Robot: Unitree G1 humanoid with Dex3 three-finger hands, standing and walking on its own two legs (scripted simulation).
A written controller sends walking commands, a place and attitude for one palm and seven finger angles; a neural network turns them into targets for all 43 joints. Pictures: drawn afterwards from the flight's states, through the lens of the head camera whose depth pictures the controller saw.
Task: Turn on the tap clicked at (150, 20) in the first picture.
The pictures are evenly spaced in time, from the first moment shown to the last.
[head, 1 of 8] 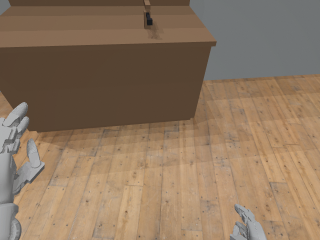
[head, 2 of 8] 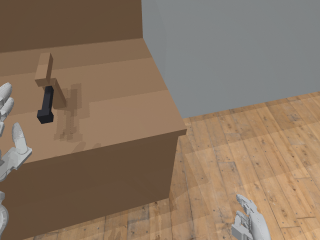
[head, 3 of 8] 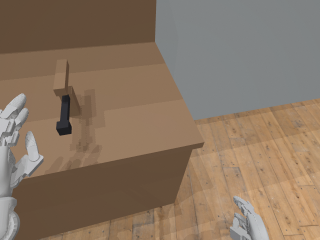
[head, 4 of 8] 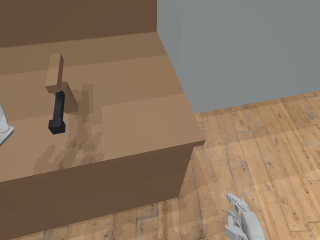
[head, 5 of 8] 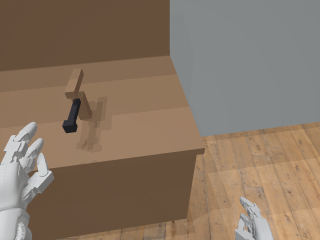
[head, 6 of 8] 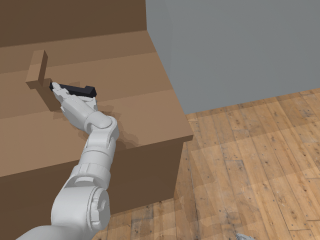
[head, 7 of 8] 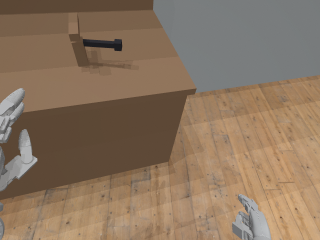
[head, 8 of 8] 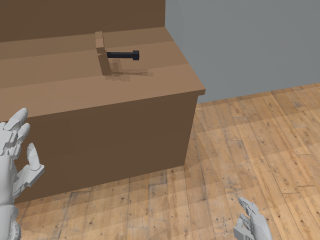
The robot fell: no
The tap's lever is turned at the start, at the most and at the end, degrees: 0 75 75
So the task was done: yes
